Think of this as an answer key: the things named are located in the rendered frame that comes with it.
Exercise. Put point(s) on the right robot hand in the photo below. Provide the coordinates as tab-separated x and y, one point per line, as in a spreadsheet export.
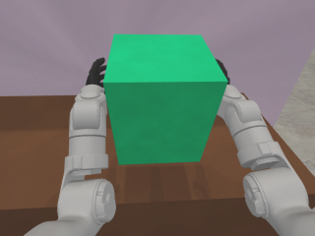
223	70

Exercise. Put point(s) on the carton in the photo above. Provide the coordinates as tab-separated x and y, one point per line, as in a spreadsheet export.
163	93

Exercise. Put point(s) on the right robot forearm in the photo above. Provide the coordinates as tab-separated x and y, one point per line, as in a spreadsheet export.
256	147

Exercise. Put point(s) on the left robot upper arm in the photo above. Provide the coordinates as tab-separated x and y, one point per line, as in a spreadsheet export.
84	206

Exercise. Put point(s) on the left robot hand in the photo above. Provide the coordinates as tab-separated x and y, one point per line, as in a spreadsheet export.
94	76

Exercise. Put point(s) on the left robot forearm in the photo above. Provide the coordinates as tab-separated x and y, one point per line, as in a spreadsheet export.
87	134

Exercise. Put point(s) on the right robot upper arm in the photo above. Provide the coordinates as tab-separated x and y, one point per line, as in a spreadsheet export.
277	195

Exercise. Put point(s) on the pedestal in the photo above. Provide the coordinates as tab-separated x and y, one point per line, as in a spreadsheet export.
197	198

